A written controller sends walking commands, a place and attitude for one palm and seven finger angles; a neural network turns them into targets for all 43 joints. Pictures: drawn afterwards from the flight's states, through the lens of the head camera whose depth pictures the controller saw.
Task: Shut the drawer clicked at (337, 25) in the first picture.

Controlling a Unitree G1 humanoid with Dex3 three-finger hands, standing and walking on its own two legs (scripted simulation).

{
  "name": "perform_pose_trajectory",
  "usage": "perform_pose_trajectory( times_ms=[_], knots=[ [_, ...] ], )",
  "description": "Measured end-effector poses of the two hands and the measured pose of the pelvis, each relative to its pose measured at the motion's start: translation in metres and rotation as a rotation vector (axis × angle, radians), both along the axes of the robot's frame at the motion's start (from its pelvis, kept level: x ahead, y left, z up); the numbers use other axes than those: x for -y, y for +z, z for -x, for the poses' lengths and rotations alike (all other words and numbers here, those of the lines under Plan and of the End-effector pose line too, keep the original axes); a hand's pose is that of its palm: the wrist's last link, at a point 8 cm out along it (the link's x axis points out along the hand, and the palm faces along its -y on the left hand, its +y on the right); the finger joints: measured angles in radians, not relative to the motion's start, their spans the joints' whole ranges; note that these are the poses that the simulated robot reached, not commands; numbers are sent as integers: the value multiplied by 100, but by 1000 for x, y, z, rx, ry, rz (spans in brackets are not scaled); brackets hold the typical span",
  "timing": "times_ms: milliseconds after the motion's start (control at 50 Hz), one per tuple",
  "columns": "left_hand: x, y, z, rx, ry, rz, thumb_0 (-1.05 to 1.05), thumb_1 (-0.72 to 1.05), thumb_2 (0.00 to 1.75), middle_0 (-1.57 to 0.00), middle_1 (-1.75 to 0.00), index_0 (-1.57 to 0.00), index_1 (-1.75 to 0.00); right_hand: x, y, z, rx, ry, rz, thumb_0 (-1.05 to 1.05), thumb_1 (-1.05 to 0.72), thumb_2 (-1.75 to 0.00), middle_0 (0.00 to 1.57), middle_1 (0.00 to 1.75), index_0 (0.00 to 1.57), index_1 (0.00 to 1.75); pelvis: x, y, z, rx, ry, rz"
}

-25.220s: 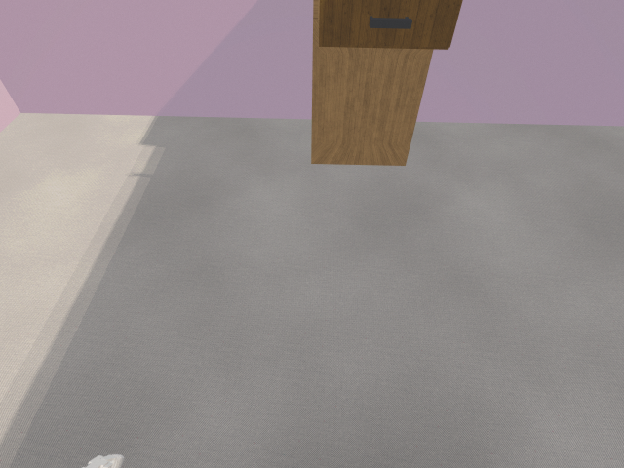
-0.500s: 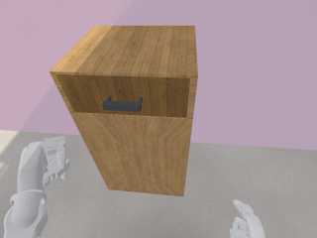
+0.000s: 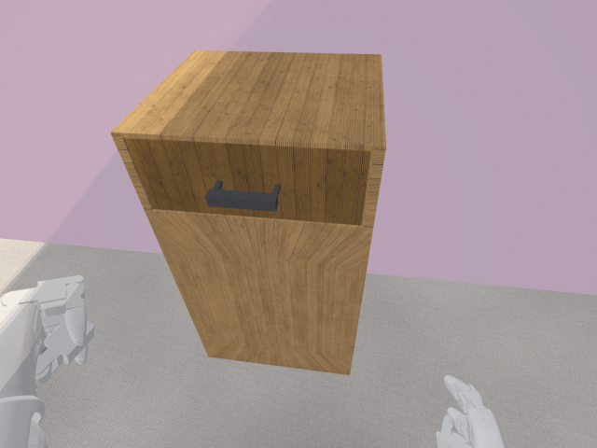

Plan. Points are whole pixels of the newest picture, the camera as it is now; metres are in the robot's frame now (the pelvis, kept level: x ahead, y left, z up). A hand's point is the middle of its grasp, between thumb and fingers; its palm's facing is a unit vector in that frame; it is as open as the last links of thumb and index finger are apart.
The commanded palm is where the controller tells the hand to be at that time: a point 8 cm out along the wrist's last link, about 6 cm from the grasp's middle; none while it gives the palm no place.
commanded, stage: step back with the hand held close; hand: left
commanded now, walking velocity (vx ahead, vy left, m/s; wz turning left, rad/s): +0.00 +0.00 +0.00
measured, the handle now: (244, 193) +0.55 +0.18 +0.04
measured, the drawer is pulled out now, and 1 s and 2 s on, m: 0.00 0.00 0.00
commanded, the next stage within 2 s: stop stepping back and stand still in 1.28 s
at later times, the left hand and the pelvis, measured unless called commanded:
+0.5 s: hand (63, 355) +0.15 +0.25 +0.16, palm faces +0.30 -0.81 -0.50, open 3.2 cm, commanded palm +0.09 +0.29 +0.17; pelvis -0.05 +0.01 +0.00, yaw -1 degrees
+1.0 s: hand out of the picture +0.07 +0.26 +0.16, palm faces +0.39 -0.79 -0.48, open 3.2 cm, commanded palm +0.00 +0.30 +0.17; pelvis -0.12 +0.02 -0.02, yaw +1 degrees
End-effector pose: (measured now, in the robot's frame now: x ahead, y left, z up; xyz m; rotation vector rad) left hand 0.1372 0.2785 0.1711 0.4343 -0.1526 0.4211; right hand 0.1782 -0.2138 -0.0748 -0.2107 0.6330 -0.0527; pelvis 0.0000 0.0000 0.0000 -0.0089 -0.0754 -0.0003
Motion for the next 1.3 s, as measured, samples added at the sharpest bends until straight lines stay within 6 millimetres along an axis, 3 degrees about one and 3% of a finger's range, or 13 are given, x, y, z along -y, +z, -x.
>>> perform_pose_trajectory(
  times_ms=[180, 340, 540, 700, 860, 1020, 1160, 1300],
  knots=[
    [-10, 19, -8, 49, -43, -97, 1, 89, 90, -140, -160, -140, -160, 5, 1, 12, -40, -36, 6, 1, -91, -90, 20, 30, 20, 30, -3, 1, 8, -37, -14, 9],
    [-6, -7, -4, -102, -133, -86, 1, 90, 90, -140, -160, -140, -160, 19, -2, 43, -125, -138, 41, 1, -91, -90, 20, 30, 20, 30, -14, 0, 23, -78, -29, -3],
    [-12, 9, 32, 1, -131, -145, 1, 89, 90, -140, -160, -140, -160, 12, -2, 73, -110, -133, 51, 1, -91, -90, 20, 30, 20, 30, -14, -6, 55, -73, -20, -4],
    [-12, 4, 65, 45, -111, -119, 1, 89, 90, -140, -160, -140, -160, 6, -4, 97, -81, -111, 45, 1, -91, -90, 20, 30, 20, 30, -16, -10, 82, -76, -12, 13],
    [-22, 7, 86, 76, -110, -161, 1, 89, 90, -140, -160, -140, -160, 2, -5, 128, -98, -116, 68, 1, -91, -90, 20, 30, 20, 30, -20, -11, 102, -72, 29, 30],
    [-17, 8, 113, 104, -115, -173, 1, 89, 90, -140, -160, -140, -160, 2, -15, 140, -99, -76, 55, 1, -91, -90, 20, 30, 20, 30, -16, -17, 127, -78, 26, 33],
    [-30, 2, 131, 111, -158, -146, 1, 89, 90, -141, -160, -140, -160, -5, -7, 160, -112, -104, 95, 1, -91, -90, 20, 30, 20, 30, -30, -16, 148, -82, 31, 38],
    [-43, 20, 158, 153, -121, -148, 1, 89, 90, -141, -160, -140, -160, -24, 10, 183, -65, -60, 74, 1, -91, -90, 20, 30, 20, 30, -31, -3, 172, -112, 6, 83]
  ],
)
